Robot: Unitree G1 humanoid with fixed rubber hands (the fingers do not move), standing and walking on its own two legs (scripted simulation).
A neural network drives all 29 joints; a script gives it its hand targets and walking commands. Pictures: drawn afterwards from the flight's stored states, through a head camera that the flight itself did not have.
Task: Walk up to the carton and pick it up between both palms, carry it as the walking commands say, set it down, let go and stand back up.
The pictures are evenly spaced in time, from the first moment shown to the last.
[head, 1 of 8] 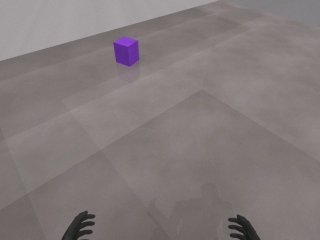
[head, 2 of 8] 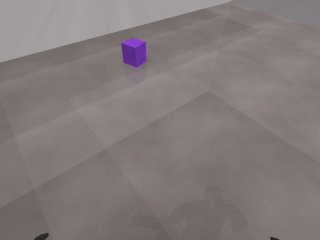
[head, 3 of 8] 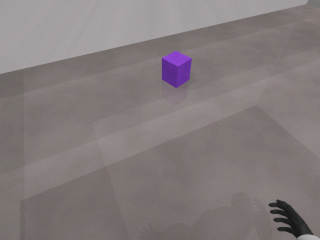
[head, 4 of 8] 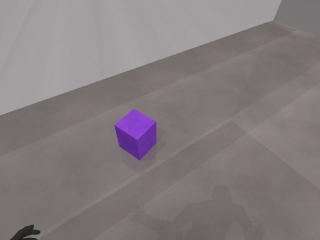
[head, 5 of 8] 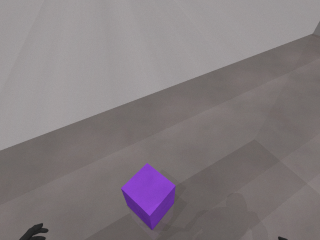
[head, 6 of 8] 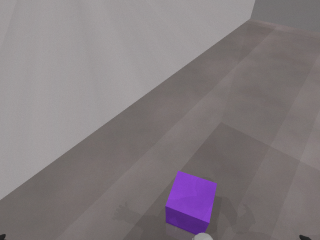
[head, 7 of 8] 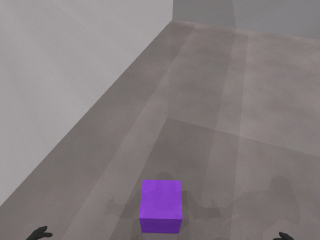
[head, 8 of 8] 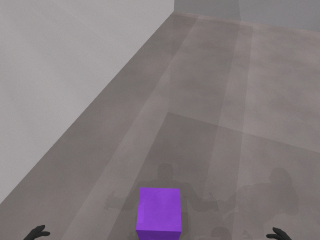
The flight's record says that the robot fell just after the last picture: no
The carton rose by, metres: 0.00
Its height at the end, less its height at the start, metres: +0.00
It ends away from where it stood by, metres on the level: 0.00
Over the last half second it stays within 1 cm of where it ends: yes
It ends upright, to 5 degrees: yes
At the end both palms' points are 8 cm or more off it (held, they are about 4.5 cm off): yes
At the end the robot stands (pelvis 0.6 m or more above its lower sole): yes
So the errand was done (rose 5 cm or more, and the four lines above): no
